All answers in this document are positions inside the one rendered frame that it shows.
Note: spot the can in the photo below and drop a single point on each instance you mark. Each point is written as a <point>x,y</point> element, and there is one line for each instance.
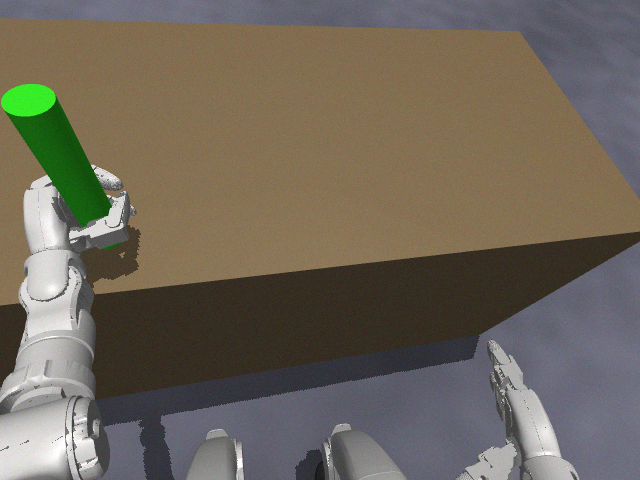
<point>39,118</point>

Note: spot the left robot hand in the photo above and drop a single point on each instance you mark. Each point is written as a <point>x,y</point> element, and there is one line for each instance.
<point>50,224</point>

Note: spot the right robot hand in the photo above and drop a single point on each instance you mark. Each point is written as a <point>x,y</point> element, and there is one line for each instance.
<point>529,432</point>

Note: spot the right robot arm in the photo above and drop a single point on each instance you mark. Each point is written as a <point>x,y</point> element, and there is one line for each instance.
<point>547,468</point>

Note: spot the left robot arm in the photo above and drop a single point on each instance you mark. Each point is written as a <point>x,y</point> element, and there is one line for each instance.
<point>50,424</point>

